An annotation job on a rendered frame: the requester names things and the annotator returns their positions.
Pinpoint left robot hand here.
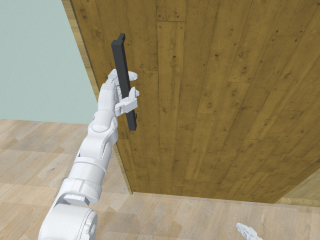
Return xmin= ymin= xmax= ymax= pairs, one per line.
xmin=97 ymin=69 xmax=140 ymax=118

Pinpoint robot left upper arm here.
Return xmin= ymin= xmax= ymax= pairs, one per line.
xmin=39 ymin=203 xmax=98 ymax=240

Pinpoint right robot hand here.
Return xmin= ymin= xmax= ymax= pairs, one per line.
xmin=236 ymin=223 xmax=263 ymax=240

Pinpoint wardrobe door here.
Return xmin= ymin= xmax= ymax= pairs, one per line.
xmin=71 ymin=0 xmax=320 ymax=204
xmin=282 ymin=168 xmax=320 ymax=201

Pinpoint handle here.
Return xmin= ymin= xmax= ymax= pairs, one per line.
xmin=111 ymin=33 xmax=137 ymax=131

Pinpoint robot left forearm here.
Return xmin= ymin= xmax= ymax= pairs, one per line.
xmin=38 ymin=110 xmax=119 ymax=240

